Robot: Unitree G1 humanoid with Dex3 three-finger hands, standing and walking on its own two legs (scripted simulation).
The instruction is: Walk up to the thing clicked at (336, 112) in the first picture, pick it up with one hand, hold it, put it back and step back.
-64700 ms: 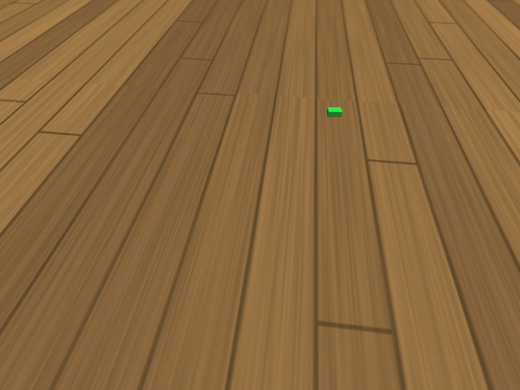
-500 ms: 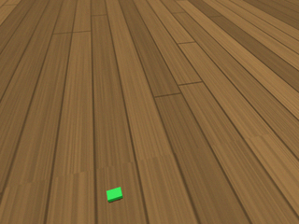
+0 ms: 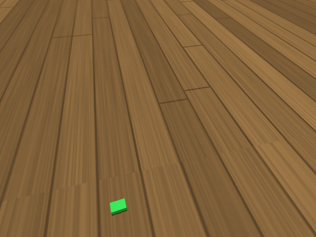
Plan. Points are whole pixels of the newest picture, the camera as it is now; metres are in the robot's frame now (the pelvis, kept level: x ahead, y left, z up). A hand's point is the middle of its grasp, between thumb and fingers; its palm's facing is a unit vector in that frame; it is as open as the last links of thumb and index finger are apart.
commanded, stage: stand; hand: left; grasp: from above
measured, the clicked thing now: (118, 206) +0.48 +0.25 -0.76
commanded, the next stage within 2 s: step back in 1.40 s
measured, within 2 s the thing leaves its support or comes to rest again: neither
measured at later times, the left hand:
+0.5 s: hand out of the picture +0.08 +0.24 -0.16, palm faces +0.02 -0.94 -0.34, open 7.4 cm
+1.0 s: hand out of the picture +0.09 +0.23 -0.15, palm faces +0.01 -0.94 -0.34, open 7.4 cm
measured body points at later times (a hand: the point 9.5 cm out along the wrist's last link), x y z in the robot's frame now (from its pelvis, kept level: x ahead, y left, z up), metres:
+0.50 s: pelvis +0.01 -0.01 +0.00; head +0.01 -0.02 +0.45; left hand +0.08 +0.29 -0.13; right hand +0.08 -0.29 -0.14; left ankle +0.02 +0.12 -0.75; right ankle +0.00 -0.13 -0.75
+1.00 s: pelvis +0.02 -0.01 +0.00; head +0.02 -0.02 +0.45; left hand +0.09 +0.28 -0.13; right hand +0.09 -0.31 -0.14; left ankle +0.02 +0.12 -0.75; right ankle +0.00 -0.13 -0.75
